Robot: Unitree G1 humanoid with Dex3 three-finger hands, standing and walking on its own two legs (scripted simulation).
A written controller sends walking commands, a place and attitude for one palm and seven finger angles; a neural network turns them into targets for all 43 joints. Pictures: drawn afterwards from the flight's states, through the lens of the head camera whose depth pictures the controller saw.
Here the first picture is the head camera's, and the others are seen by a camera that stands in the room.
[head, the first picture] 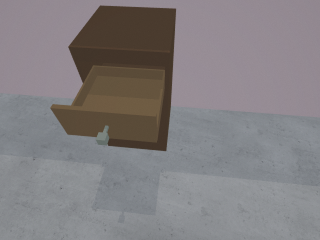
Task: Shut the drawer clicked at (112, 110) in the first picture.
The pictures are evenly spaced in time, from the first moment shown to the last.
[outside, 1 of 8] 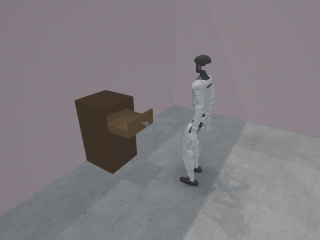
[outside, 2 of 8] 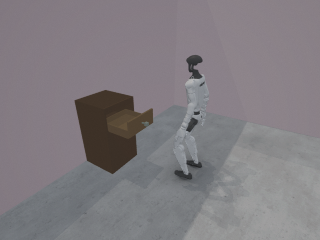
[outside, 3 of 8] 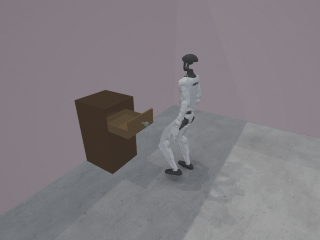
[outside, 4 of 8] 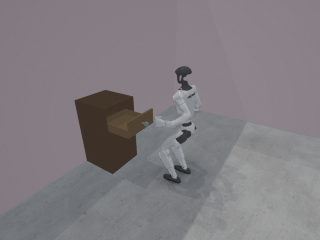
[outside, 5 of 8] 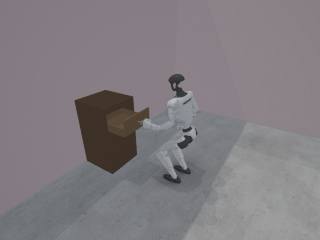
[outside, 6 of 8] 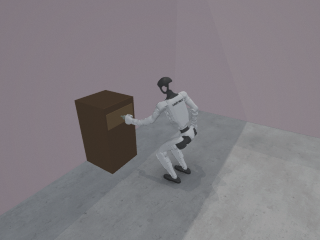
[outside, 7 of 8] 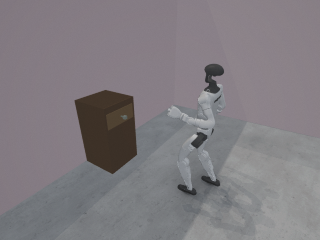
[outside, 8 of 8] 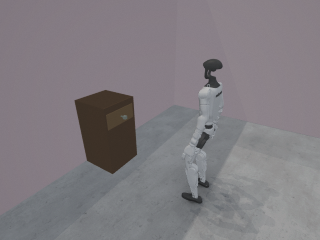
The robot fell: no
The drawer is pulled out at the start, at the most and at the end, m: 0.29 0.29 0.00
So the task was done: yes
